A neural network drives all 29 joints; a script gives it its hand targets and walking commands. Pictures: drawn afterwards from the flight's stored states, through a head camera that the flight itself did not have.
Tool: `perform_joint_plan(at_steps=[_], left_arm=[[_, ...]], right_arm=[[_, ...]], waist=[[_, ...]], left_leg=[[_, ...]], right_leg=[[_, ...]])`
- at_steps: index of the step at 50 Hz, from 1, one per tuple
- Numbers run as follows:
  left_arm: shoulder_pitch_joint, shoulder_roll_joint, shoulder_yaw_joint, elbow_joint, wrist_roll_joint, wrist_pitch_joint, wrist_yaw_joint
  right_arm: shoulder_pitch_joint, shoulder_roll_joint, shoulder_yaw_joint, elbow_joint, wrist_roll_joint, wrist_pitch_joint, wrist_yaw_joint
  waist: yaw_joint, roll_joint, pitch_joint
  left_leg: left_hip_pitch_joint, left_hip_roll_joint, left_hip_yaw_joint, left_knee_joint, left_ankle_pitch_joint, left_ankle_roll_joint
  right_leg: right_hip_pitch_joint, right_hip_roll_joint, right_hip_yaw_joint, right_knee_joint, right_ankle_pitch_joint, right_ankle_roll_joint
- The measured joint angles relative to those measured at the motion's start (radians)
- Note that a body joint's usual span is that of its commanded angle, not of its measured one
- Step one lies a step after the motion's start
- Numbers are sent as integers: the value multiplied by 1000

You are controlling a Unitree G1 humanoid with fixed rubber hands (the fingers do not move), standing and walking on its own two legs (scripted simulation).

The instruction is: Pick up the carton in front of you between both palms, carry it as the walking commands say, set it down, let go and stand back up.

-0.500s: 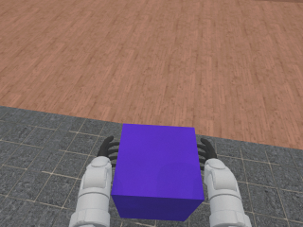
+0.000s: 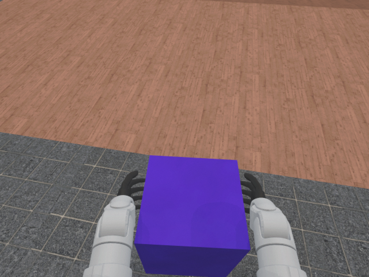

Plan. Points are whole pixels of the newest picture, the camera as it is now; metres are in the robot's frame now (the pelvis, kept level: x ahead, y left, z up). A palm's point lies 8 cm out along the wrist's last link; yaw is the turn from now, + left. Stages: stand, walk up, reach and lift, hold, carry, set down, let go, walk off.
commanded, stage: reach and lift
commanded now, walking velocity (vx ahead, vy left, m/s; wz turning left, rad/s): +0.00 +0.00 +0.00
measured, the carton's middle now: (189, 219) +0.29 +0.00 -0.05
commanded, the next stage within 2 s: hold in 0.06 s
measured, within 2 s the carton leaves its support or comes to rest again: neither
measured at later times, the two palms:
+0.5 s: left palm (122, 204) +0.28 +0.15 +0.04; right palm (260, 205) +0.28 -0.15 +0.04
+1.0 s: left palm (123, 201) +0.28 +0.15 +0.05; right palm (260, 205) +0.28 -0.15 +0.04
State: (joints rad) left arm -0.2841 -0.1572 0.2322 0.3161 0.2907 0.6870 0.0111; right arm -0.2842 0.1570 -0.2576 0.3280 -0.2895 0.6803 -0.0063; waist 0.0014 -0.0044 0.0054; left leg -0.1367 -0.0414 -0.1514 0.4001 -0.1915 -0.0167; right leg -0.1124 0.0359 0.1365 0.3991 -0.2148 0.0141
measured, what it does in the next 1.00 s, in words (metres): stands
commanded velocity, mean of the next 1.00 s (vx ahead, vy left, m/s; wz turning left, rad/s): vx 0.00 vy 0.00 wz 0.00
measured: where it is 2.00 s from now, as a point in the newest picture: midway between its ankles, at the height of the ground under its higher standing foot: outside the picture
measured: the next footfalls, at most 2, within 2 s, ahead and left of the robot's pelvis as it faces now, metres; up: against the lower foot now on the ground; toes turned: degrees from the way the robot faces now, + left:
left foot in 1.66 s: +0.25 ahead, +0.09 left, +0.00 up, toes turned +7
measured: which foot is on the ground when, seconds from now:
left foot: down 0.00-1.00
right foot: down 0.00-1.00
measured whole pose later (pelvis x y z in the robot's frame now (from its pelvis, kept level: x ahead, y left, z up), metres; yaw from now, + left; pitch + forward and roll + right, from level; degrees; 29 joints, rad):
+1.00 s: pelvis -0.01 +0.00 +0.00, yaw +0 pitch -7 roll +0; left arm -0.29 -0.16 0.21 0.26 0.29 0.76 0.01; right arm -0.28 0.16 -0.24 0.26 -0.30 0.76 0.00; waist 0.01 0.00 0.02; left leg -0.08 -0.04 -0.14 0.38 -0.18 -0.01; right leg -0.07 0.03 0.14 0.39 -0.20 0.02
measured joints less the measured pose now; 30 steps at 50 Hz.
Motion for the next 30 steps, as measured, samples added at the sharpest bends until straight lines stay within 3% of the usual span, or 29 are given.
perform_joint_plan(at_steps=[14, 19, 30], left_arm=[[66, 15, -68, -108, -31, 68, 7], [54, 12, -55, -95, -9, 85, -6], [24, 6, -32, -71, -3, 82, -7]], right_arm=[[67, -15, 70, -119, 27, 77, -8], [54, -12, 67, -103, 19, 93, -8], [26, -6, 44, -83, 13, 93, -8]], waist=[[-2, 8, -10], [10, 6, 0], [-1, 4, 10]], left_leg=[[70, 6, -7, -67, 23, -3], [79, 9, -2, -58, 20, -3], [56, 4, -4, -14, 8, -1]], right_leg=[[69, -4, -8, -61, 18, -6], [75, 0, -6, -50, 16, -7], [61, 0, -13, -20, 9, -3]])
